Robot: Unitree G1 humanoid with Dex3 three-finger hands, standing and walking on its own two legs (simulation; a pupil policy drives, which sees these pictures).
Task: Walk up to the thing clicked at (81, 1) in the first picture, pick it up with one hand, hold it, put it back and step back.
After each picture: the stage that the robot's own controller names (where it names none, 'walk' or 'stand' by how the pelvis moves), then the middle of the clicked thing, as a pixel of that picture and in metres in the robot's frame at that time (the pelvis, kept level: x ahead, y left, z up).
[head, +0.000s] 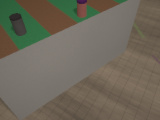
stand; (81, 7) +1.00 +0.02 -0.04
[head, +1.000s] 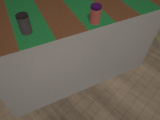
rise first; (95, 14) +0.88 -0.02 -0.02
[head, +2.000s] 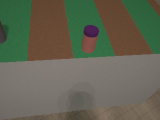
sink last; (89, 39) +0.59 +0.01 +0.00
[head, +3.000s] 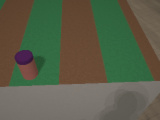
stand; (27, 65) +0.45 +0.25 +0.00
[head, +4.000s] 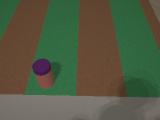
stand; (44, 74) +0.40 +0.18 -0.02
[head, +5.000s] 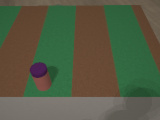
stand; (41, 77) +0.42 +0.20 -0.04
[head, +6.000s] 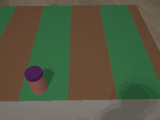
stand; (36, 80) +0.40 +0.21 -0.04
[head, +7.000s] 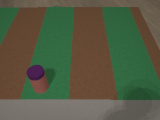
stand; (38, 79) +0.41 +0.21 -0.04
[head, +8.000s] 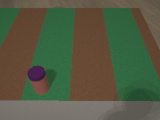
stand; (39, 80) +0.41 +0.20 -0.04
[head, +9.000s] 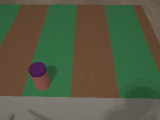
rise first; (40, 76) +0.42 +0.21 -0.04
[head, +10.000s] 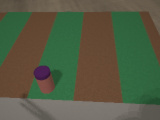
go down; (44, 79) +0.42 +0.21 -0.03
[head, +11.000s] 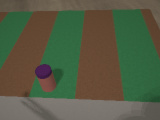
go down; (46, 78) +0.42 +0.21 -0.03
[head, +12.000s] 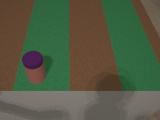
go down; (34, 68) +0.41 +0.18 +0.01
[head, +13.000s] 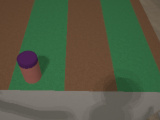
approach; (30, 67) +0.42 +0.19 +0.01
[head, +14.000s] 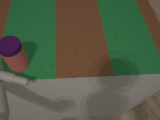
close in; (14, 55) +0.43 +0.21 +0.04
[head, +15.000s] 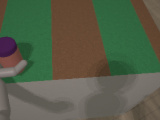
lift; (10, 57) +0.43 +0.22 +0.05
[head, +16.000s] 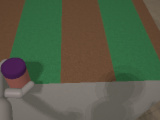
lift; (18, 77) +0.35 +0.21 +0.05
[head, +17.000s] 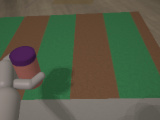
hold; (27, 68) +0.32 +0.18 +0.17
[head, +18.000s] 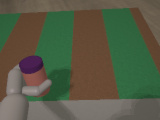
hold; (35, 76) +0.33 +0.16 +0.12
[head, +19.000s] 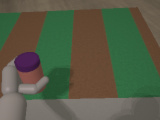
crouch; (31, 73) +0.32 +0.17 +0.14
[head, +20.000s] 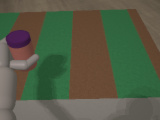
crouch; (22, 51) +0.39 +0.20 +0.17
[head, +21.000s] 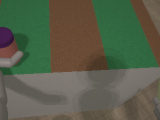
lower; (6, 48) +0.46 +0.21 +0.04
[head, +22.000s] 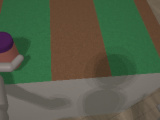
lower; (6, 52) +0.44 +0.22 +0.05
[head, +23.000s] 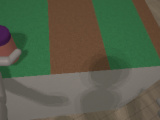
lower; (3, 46) +0.46 +0.22 +0.06
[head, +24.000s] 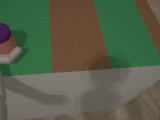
lower; (4, 44) +0.46 +0.22 +0.06
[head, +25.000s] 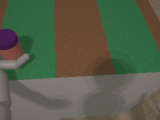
open; (10, 49) +0.45 +0.21 +0.06
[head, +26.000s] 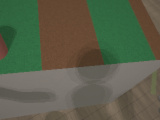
rise; out of the picture +0.46 +0.23 +0.07
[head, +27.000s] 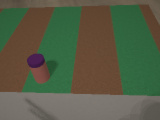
sink last; (39, 68) +0.45 +0.22 +0.02
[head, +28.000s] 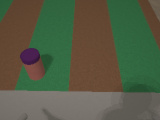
stand; (33, 64) +0.43 +0.21 +0.03
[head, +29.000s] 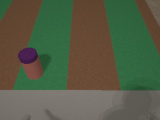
stand; (31, 64) +0.44 +0.22 +0.03
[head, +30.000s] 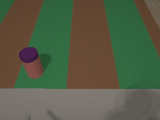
stand; (32, 63) +0.44 +0.22 +0.03
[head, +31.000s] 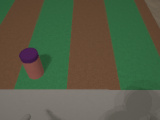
stand; (32, 64) +0.44 +0.22 +0.03
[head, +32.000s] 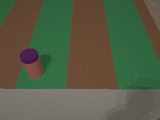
stand; (32, 64) +0.45 +0.22 +0.01
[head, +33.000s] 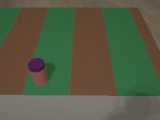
walk; (39, 72) +0.45 +0.21 -0.04
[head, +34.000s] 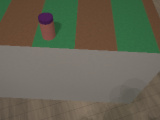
walk; (47, 26) +0.64 +0.19 -0.02
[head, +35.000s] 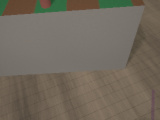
walk; out of the picture +0.95 +0.30 -0.01
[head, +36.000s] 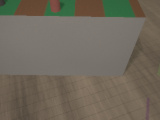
stand; (54, 2) +1.01 +0.21 -0.03
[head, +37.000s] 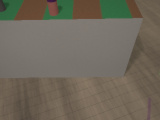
stand; (52, 5) +1.02 +0.22 -0.04
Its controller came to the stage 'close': yes
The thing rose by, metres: 0.19
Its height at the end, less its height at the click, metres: +0.00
